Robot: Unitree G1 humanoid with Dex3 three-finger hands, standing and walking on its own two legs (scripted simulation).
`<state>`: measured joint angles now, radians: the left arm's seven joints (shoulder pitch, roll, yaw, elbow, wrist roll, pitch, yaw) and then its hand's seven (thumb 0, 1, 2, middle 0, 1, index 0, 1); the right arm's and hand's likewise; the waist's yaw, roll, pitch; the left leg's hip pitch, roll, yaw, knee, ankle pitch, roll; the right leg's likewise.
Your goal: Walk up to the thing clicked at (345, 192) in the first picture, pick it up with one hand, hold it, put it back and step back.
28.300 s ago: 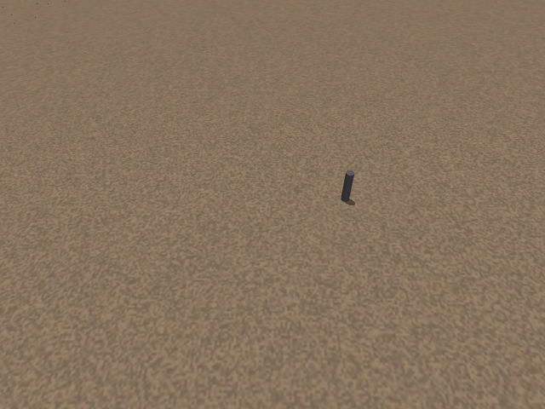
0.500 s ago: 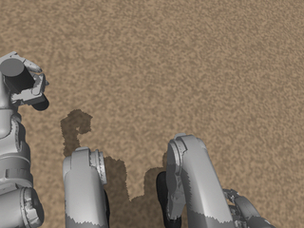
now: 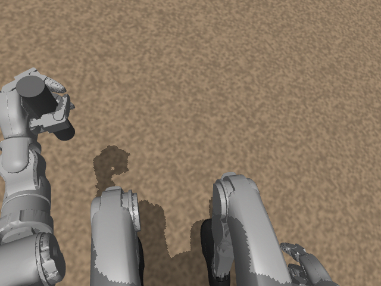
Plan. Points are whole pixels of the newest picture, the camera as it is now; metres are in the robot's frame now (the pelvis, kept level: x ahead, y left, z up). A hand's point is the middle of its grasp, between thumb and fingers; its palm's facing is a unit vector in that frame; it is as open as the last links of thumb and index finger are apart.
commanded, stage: settle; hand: left
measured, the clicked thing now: (51, 113) +0.47 +0.25 -0.05
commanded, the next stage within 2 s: lift in 0.04 s
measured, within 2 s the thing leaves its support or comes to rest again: neither
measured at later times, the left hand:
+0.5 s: hand (49, 98) +0.46 +0.23 +0.02, palm faces +0.10 -0.99 -0.06, open 5.1 cm
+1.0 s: hand out of the picture +0.42 +0.22 +0.17, palm faces +0.11 -0.99 -0.05, open 5.1 cm
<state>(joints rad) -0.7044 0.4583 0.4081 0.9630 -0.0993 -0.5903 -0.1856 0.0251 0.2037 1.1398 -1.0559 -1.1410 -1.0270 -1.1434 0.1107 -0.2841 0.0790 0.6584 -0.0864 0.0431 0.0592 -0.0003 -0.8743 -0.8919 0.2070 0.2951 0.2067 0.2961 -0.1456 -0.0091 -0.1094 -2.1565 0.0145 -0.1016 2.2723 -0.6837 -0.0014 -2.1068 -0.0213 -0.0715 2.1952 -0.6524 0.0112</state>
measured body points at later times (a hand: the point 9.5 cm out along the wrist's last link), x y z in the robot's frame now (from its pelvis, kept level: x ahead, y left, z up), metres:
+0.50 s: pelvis +0.01 +0.00 +0.03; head +0.20 +0.04 +0.43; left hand +0.45 +0.28 +0.02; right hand +0.12 -0.27 -0.10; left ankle +0.09 +0.12 -0.34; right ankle +0.11 -0.12 -0.34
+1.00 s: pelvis +0.02 +0.00 +0.15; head +0.18 +0.03 +0.57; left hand +0.41 +0.27 +0.18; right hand +0.20 -0.25 +0.03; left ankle +0.08 +0.12 -0.34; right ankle +0.11 -0.12 -0.34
